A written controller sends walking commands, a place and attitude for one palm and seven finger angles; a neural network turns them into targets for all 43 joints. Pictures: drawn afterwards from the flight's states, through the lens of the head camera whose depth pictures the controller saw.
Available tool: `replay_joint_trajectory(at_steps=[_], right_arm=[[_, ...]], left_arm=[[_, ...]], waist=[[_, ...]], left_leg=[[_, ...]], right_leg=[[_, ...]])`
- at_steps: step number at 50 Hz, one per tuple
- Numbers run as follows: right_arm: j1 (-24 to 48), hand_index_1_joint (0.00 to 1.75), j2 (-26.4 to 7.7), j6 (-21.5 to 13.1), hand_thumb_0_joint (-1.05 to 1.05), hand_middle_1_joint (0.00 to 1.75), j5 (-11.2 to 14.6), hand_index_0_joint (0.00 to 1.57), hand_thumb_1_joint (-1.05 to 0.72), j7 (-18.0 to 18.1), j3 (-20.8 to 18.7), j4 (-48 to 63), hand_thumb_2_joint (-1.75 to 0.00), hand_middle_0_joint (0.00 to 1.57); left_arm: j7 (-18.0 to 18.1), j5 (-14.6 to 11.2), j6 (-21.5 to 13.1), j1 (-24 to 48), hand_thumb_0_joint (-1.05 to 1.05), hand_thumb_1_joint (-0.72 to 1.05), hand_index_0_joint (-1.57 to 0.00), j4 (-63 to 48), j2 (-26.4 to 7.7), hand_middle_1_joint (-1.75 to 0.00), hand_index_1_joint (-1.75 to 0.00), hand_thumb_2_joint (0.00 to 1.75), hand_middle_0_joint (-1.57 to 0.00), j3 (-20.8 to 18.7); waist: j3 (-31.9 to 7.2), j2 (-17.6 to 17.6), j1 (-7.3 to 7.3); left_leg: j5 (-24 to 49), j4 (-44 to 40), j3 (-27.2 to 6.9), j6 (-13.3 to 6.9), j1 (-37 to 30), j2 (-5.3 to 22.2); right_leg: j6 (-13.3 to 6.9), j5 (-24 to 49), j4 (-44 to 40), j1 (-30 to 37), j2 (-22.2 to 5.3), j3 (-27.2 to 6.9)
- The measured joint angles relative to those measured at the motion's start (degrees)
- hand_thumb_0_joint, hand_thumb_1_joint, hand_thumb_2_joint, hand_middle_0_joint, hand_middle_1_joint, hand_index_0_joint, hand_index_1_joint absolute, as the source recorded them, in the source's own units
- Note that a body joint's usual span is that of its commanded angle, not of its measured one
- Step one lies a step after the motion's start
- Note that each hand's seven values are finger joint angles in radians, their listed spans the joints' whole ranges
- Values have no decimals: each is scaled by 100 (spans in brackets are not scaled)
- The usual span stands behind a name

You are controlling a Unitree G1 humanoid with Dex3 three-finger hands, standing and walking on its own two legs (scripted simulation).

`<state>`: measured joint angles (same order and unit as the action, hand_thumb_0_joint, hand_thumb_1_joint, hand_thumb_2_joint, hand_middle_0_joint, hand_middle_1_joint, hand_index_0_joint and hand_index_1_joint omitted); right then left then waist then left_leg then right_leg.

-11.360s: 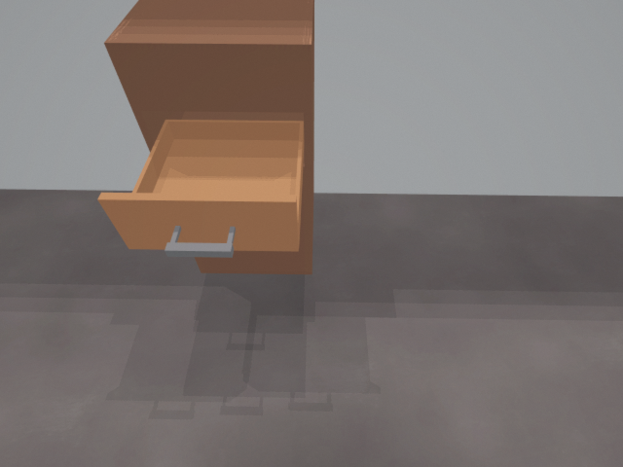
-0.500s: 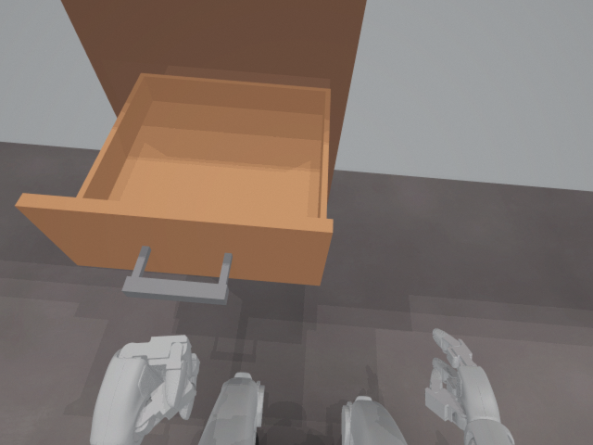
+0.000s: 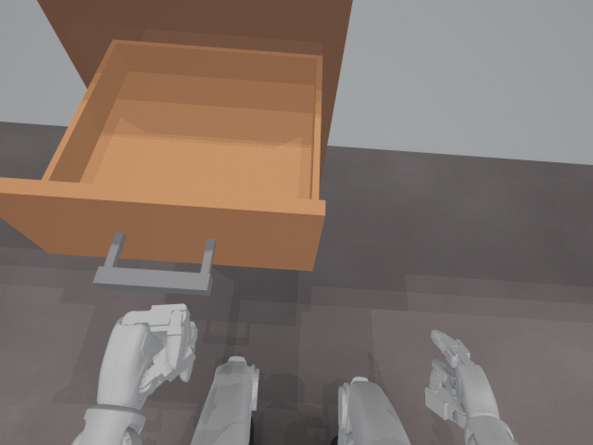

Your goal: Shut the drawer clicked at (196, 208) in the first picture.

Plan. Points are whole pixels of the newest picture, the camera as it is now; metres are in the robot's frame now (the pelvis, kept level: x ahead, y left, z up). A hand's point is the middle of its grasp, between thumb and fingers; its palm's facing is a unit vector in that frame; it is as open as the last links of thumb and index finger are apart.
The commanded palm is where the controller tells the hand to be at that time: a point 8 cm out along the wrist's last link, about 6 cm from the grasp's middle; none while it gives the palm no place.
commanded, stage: bring the fist close to the handle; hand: left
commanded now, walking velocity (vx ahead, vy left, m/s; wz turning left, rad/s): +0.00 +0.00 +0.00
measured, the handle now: (159, 263) +0.33 +0.19 +0.03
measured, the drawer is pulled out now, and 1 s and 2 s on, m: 0.30 0.28 0.14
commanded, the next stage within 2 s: push the drawer shut in 0.28 s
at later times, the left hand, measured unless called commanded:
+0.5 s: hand (189, 360) +0.22 +0.13 +0.04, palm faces -0.04 -1.00 -0.02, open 3.3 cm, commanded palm +0.21 +0.19 +0.04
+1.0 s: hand (192, 314) +0.27 +0.14 +0.03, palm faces -0.06 -1.00 -0.04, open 3.1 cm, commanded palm +0.27 +0.19 +0.04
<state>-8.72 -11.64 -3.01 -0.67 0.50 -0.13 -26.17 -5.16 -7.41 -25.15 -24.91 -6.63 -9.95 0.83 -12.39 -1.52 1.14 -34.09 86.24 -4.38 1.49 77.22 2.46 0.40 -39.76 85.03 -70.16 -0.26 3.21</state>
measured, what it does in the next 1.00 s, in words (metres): stands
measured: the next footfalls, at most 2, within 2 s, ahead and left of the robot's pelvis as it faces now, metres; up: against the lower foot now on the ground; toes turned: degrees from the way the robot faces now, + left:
none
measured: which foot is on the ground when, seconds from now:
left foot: down 0.00-1.00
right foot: down 0.00-1.00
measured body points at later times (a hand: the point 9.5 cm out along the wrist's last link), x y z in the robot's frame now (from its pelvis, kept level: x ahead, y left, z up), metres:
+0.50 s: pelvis +0.00 +0.00 +0.00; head +0.11 +0.01 +0.44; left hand +0.21 +0.19 +0.04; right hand +0.21 -0.22 -0.08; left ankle +0.05 +0.13 -0.57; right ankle +0.01 -0.13 -0.57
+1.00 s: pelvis -0.01 +0.00 +0.01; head +0.11 +0.02 +0.44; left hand +0.27 +0.20 +0.04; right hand +0.18 -0.24 -0.09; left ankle +0.05 +0.13 -0.57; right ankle +0.01 -0.13 -0.57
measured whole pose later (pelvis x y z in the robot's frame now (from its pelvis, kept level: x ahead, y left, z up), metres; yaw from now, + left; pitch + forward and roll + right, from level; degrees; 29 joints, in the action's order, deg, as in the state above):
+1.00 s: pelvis -0.01 +0.00 +0.01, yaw +0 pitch +25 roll -4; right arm -9.6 -13.6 -3.1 -0.7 0.9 0.7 -29.5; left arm -5.1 -8.3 -24.7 -11.5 2.6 -11.7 -1.0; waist -11.7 -2.0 2.1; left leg -32.5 84.7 -4.5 1.3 77.1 2.3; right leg 0.6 -38.2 83.4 -70.0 -0.3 3.3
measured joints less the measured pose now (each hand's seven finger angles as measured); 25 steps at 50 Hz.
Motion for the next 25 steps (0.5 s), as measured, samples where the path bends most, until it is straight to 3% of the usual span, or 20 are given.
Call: replay_joint_trajectory(at_steps=[10, 25], right_arm=[[-12, 30, 3, 4, 1, 30, 20, 20, -90, 0, -19, 12, -90, 20], [66, 30, -18, -8, 1, 30, 18, 20, -90, 33, 24, 57, -90, 20]], left_arm=[[-47, -33, -96, -293, 2, 90, -140, -122, 57, -160, -160, 90, -140, 49], [-75, -29, -116, -133, 2, 90, -140, -98, -6, -160, -160, 90, -140, 50]], waist=[[-14, -40, -23], [-13, -41, -45]], left_leg=[[26, -99, 16, 1, -74, -13], [33, -2, -37, 24, 8, -23]], right_leg=[[4, 19, -84, 65, -14, -11], [-22, 4, 19, -1, -12, 33]])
